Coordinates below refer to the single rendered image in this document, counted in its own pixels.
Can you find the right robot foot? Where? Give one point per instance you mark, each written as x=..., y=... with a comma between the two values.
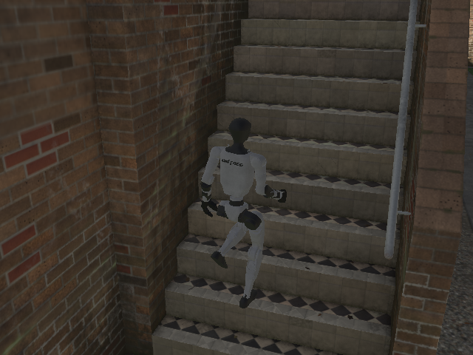
x=244, y=302

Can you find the robot right forearm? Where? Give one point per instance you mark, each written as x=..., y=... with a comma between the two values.
x=272, y=193

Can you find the robot left upper arm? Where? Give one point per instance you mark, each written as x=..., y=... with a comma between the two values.
x=211, y=165

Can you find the robot right upper arm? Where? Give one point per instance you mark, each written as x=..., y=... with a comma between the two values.
x=259, y=163

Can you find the left robot shin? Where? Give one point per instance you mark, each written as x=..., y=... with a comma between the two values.
x=234, y=236

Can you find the robot left forearm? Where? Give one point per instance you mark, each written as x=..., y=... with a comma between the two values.
x=206, y=191

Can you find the robot right hand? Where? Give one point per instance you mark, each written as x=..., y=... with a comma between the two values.
x=284, y=195

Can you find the robot left hand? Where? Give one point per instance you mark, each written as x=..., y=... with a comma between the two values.
x=211, y=204

